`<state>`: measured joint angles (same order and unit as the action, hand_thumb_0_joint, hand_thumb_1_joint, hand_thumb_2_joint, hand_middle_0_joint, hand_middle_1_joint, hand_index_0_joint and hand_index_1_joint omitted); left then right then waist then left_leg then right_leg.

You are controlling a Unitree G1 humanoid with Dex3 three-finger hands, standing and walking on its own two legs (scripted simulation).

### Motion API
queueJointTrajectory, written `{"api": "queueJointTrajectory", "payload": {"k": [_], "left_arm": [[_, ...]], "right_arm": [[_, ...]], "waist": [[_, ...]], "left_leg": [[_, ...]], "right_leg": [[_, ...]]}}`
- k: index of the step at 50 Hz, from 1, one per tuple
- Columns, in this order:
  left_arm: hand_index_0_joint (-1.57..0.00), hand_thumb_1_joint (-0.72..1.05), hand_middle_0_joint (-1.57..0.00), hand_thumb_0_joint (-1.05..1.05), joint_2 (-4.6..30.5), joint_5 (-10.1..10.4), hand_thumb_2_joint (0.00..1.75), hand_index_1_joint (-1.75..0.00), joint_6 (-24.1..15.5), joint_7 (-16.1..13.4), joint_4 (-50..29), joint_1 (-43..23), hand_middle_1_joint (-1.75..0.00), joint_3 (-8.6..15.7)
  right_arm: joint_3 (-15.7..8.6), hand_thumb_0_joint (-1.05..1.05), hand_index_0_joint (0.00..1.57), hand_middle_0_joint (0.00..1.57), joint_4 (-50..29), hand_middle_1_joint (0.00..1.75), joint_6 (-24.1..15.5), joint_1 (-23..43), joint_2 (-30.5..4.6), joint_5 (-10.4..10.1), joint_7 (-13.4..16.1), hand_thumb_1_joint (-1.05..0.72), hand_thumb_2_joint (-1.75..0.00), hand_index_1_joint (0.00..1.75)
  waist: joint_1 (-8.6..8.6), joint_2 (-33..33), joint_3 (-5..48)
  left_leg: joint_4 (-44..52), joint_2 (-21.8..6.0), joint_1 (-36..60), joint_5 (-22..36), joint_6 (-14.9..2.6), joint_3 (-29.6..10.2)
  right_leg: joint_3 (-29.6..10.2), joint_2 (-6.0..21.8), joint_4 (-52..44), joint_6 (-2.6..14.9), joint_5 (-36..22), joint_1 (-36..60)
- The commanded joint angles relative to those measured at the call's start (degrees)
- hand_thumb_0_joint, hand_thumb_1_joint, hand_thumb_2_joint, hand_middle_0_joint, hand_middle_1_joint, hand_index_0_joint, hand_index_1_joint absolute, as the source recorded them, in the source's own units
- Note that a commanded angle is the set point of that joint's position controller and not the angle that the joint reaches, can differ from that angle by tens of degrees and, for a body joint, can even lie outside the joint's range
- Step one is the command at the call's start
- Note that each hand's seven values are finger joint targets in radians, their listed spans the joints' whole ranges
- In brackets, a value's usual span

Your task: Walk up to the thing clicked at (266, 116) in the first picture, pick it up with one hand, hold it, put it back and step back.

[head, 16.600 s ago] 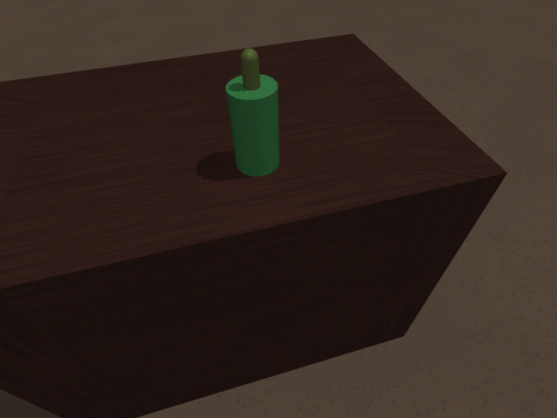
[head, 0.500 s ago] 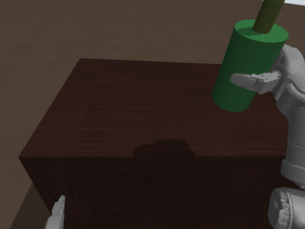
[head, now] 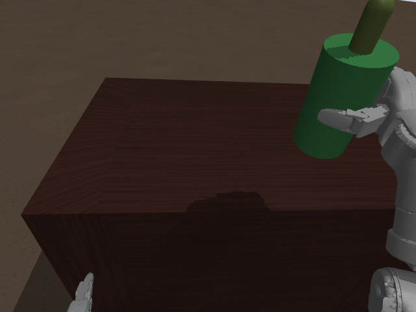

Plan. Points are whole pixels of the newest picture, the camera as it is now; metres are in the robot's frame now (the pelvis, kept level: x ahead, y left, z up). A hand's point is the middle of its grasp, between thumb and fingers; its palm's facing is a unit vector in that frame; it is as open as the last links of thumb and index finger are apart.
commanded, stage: hold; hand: right
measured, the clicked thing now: (344, 84) +0.33 -0.16 +0.34
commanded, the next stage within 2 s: crouch in 1.74 s
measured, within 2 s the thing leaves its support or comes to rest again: neither
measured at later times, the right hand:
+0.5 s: hand (339, 83) +0.35 -0.16 +0.34, palm faces +0.16 +0.99 -0.03, open 11.9 cm
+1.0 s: hand (337, 102) +0.34 -0.17 +0.31, palm faces +0.17 +0.99 -0.04, open 11.9 cm
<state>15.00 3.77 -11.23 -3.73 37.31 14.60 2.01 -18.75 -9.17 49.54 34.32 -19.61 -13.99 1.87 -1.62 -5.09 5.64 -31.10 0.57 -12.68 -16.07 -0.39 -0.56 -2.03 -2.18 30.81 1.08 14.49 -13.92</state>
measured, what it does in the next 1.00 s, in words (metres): stands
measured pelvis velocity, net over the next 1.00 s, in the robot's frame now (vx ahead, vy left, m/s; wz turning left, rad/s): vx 0.00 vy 0.01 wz -0.01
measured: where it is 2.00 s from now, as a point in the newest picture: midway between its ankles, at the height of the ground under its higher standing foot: outside the picture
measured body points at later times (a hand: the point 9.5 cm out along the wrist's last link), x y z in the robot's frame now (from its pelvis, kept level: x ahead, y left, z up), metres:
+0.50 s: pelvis +0.00 +0.00 +0.00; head -0.06 +0.04 +0.44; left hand +0.16 +0.26 -0.08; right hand +0.33 -0.22 +0.34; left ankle +0.01 +0.12 -0.73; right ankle +0.02 -0.11 -0.73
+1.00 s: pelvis +0.00 +0.01 +0.00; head -0.05 +0.05 +0.45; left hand +0.17 +0.26 -0.08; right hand +0.32 -0.22 +0.31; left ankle +0.01 +0.12 -0.73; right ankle +0.02 -0.11 -0.73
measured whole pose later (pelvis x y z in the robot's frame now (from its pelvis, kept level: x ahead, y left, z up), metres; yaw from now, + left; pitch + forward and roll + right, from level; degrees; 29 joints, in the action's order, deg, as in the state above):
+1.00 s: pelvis +0.00 +0.01 +0.00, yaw +0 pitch -3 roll +0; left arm 15.7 3.7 -12.2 -4.8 38.1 14.0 1.9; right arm -18.0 -7.7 49.1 34.4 -19.3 -13.9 1.1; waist -1.4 -5.0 5.0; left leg -31.1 0.9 -12.4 -16.0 -1.0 0.1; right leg -2.6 -1.9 30.4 0.5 14.2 -13.6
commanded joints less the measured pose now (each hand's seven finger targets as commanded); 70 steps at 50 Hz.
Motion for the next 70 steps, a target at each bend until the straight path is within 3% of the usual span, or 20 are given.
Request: {"api": "queueJointTrajectory", "payload": {"k": [1, 11, 15, 18, 19, 22, 25, 29, 33, 39, 44, 47, 51, 56, 58, 61, 63, 64, 69, 70], "left_arm": [[-0.05, -0.55, -0.05, 0.00, 6.8, -0.3, 0.05, -0.05, -4.1, -0.9, -10.3, -14.8, -0.06, 2.4], [-0.05, -0.54, -0.05, 0.00, 6.1, -0.4, 0.04, -0.05, -5.1, -0.9, -8.7, -7.6, -0.05, 3.1], [-0.05, -0.55, -0.05, 0.00, 5.5, -0.6, 0.05, -0.05, -5.6, -0.5, -10.2, -9.6, -0.05, 1.8], [-0.05, -0.55, -0.05, 0.00, 7.0, -0.5, 0.05, -0.05, -5.7, -0.8, -10.4, -11.2, -0.05, 3.2], [-0.05, -0.55, -0.05, 0.00, 6.4, -0.5, 0.06, -0.06, -5.7, -0.9, -11.3, -12.1, -0.05, 2.0], [-0.05, -0.55, -0.05, 0.00, 6.1, -0.5, 0.05, -0.06, -5.6, -1.2, -11.8, -14.7, -0.06, 1.9], [-0.05, -0.54, -0.05, 0.00, 5.2, -0.3, 0.04, -0.05, -4.6, -1.1, -10.6, -14.9, -0.05, 0.6], [-0.05, -0.54, -0.05, 0.00, 8.3, -0.3, 0.04, -0.05, -3.9, -1.3, -10.6, -12.0, -0.05, 3.8], [-0.05, -0.54, -0.05, 0.00, 6.9, -0.3, 0.04, -0.05, -3.6, -0.9, -9.5, -8.1, -0.05, 3.4], [-0.05, -0.55, -0.05, 0.00, 7.2, -0.3, 0.06, -0.05, -4.3, -0.7, -12.0, -8.3, -0.05, 4.0], [-0.05, -0.55, -0.05, 0.00, 6.7, -0.4, 0.05, -0.06, -5.0, -1.3, -11.9, -11.0, -0.06, 3.1], [-0.05, -0.55, -0.05, 0.00, 2.8, -0.3, 0.05, -0.06, -5.3, -1.0, -11.6, -15.7, -0.06, -1.7], [-0.05, -0.55, -0.05, 0.00, 7.4, -0.6, 0.05, -0.05, -4.7, -1.8, -9.6, -12.6, -0.06, 3.2], [-0.06, -0.53, -0.05, 0.00, 8.1, -0.9, 0.04, -0.05, -4.4, -1.7, -8.3, -9.5, -0.06, 5.2], [-0.05, -0.54, -0.05, 0.00, 5.8, -0.8, 0.05, -0.05, -5.0, -1.1, -10.6, -9.0, -0.05, 2.9], [-0.05, -0.55, -0.05, 0.00, 6.5, -0.8, 0.05, -0.05, -5.0, -1.5, -11.8, -7.6, -0.05, 3.9], [-0.04, -0.55, -0.05, 0.00, 5.1, -0.4, 0.06, -0.06, -5.3, -1.3, -12.4, -9.4, -0.05, 2.4], [-0.05, -0.55, -0.05, 0.00, 5.6, -0.4, 0.06, -0.06, -5.2, -1.5, -11.8, -9.7, -0.06, 2.8], [-0.05, -0.55, -0.05, 0.00, 5.2, -0.4, 0.05, -0.06, -5.2, -1.4, -10.6, -14.3, -0.06, 1.2], [-0.05, -0.55, -0.05, 0.00, 5.8, -0.5, 0.05, -0.06, -5.0, -1.5, -10.6, -14.4, -0.06, 1.6]], "right_arm": [[-2.8, 0.00, 1.29, 1.22, -11.8, 1.47, -4.0, 34.7, -13.0, -1.7, -1.5, 0.01, -1.36, 1.47], [-7.9, 0.00, 1.29, 1.21, -7.0, 1.46, -4.8, 36.5, -16.8, -2.3, -0.2, 0.04, -1.35, 1.46], [-5.1, 0.00, 1.27, 1.20, -9.3, 1.44, -6.0, 39.1, -15.3, -1.0, 0.6, 0.03, -1.32, 1.44], [-6.0, 0.00, 1.26, 1.19, -11.9, 1.42, -6.3, 42.2, -17.8, -0.8, 0.8, 0.03, -1.31, 1.42], [-3.5, 0.00, 1.26, 1.19, -11.8, 1.42, -6.0, 42.2, -15.9, -0.6, 0.4, 0.03, -1.31, 1.42], [-3.3, 0.00, 1.26, 1.19, -7.9, 1.44, -4.9, 39.5, -13.9, -1.0, -0.3, 0.04, -1.33, 1.44], [-4.6, 0.00, 1.26, 1.19, -7.3, 1.44, -3.2, 37.3, -14.8, -1.6, -1.1, 0.07, -1.33, 1.44], [-6.7, 0.00, 1.27, 1.20, -2.7, 1.45, -2.6, 35.2, -16.3, -1.3, -0.8, 0.06, -1.33, 1.45], [-9.1, 0.00, 1.28, 1.21, -6.8, 1.45, -4.3, 35.6, -18.0, -1.8, 0.0, 0.05, -1.33, 1.45], [-7.4, 0.00, 1.25, 1.18, -12.2, 1.42, -7.8, 37.2, -17.6, -1.0, 0.3, 0.07, -1.30, 1.42], [-2.4, 0.00, 1.25, 1.18, -16.4, 1.41, -8.1, 36.8, -13.4, -0.9, -0.5, 0.04, -1.30, 1.41], [0.5, 0.00, 1.26, 1.19, -13.0, 1.42, -6.9, 33.5, -9.5, -1.1, -1.8, 0.04, -1.32, 1.42], [-5.3, 0.00, 1.27, 1.20, -8.2, 1.44, -5.2, 31.9, -14.8, -1.6, -1.6, 0.03, -1.33, 1.44], [-9.7, 0.00, 1.28, 1.21, -9.8, 1.45, -6.8, 32.5, -17.7, -1.9, 0.4, 0.02, -1.34, 1.45], [-8.7, 0.00, 1.27, 1.20, -8.1, 1.43, -7.8, 31.7, -16.7, -1.4, 0.9, 0.04, -1.32, 1.43], [-9.1, 0.00, 1.25, 1.18, -13.1, 1.41, -9.5, 35.7, -18.7, -1.2, 1.5, 0.07, -1.29, 1.41], [-4.4, 0.00, 1.25, 1.18, -11.2, 1.41, -9.1, 33.9, -13.6, -1.0, 0.9, 0.08, -1.30, 1.41], [-5.8, 0.00, 1.25, 1.18, -16.3, 1.42, -9.4, 37.2, -16.2, -1.1, 1.1, 0.08, -1.30, 1.42], [1.6, 0.00, 1.25, 1.18, -12.0, 1.42, -6.2, 36.6, -9.0, -0.6, -1.0, 0.04, -1.31, 1.42], [0.3, 0.00, 1.25, 1.17, -10.2, 1.42, -5.4, 35.6, -9.8, -0.7, -1.3, 0.05, -1.32, 1.42]], "waist": [[1.27, 1.6, 13.8], [1.43, 6.1, 11.9], [1.01, 3.0, 12.9], [0.58, 1.2, 15.2], [1.00, 1.5, 15.0], [0.05, 3.4, 15.5], [-1.23, 4.2, 13.6], [0.54, 5.9, 12.0], [0.37, 7.3, 10.7], [1.14, 4.5, 13.8], [1.42, 0.7, 16.0], [0.63, 0.1, 13.8], [1.58, 3.7, 14.1], [0.75, 5.7, 12.2], [1.44, 7.1, 11.5], [1.38, 6.7, 12.6], [1.62, 4.6, 11.5], [0.73, 2.8, 13.0], [1.14, -0.8, 12.8], [0.66, 0.4, 14.2]], "left_leg": [[5.4, 0.1, -1.5, 8.8, -0.31, 2.6], [5.8, -0.2, -2.6, 9.0, 0.42, 2.5], [5.3, -0.2, -2.6, 8.3, -0.06, 2.3], [4.7, -0.1, -2.4, 9.3, -0.38, 2.2], [4.9, -0.1, -2.3, 9.3, -0.38, 2.0], [5.0, -0.1, 0.3, 10.2, -0.14, 2.3], [5.6, -0.4, 1.4, 9.0, 0.17, 2.3], [6.3, -0.1, -0.4, 8.0, 0.02, 2.6], [6.6, -0.3, -0.8, 8.0, 0.40, 2.2], [5.4, -0.5, -1.2, 10.9, 0.23, 1.7], [4.8, -0.4, -1.5, 12.6, -0.38, 1.8], [5.0, -0.1, -1.3, 9.7, -0.41, 2.3], [5.8, -0.4, -0.6, 10.9, 0.27, 2.4], [6.0, -0.4, -0.7, 8.8, 0.30, 2.2], [5.9, -0.3, -1.2, 8.5, 0.48, 2.2], [5.8, -0.6, -1.0, 8.9, 0.52, 1.5], [5.4, -0.5, -2.1, 9.3, 0.31, 1.5], [5.4, -0.6, -1.4, 9.6, 0.17, 1.3], [5.0, -0.1, -1.7, 10.2, -0.37, 2.0], [5.0, 0.1, -1.0, 11.0, -0.35, 2.3]], "right_leg": [[-0.6, 1.4, -4.3, 0.10, -8.8, 8.3], [0.4, 0.5, -3.8, 1.08, -7.7, 7.4], [0.3, 0.6, -3.9, 0.64, -7.3, 7.6], [-0.1, 1.1, -3.5, 0.21, -8.8, 9.2], [0.0, 1.0, -3.6, 0.28, -8.7, 9.0], [-0.3, 0.8, -3.1, 0.34, -10.0, 8.2], [0.1, 0.5, -3.7, 0.50, -8.7, 6.0], [0.2, 0.8, -4.8, 0.45, -7.6, 6.6], [1.0, 0.3, -4.2, 1.06, -6.8, 6.1], [1.0, 0.3, -3.2, 1.09, -9.3, 8.5], [0.3, 1.0, -3.0, 0.45, -12.1, 11.1], [-0.3, 1.3, -3.6, -0.04, -9.9, 9.1], [0.3, 0.7, -3.5, 0.46, -9.9, 8.6], [0.8, 0.2, -3.8, 0.97, -7.1, 6.7], [0.9, 0.2, -3.6, 1.17, -6.6, 6.1], [1.0, 0.2, -3.2, 1.38, -6.8, 6.9], [0.9, 0.4, -3.4, 1.09, -7.4, 7.3], [0.9, 0.4, -3.2, 0.90, -7.9, 7.9], [-0.1, 1.2, -3.6, -0.19, -10.0, 8.9], [-0.4, 1.5, -3.6, -0.32, -11.2, 9.6]]}}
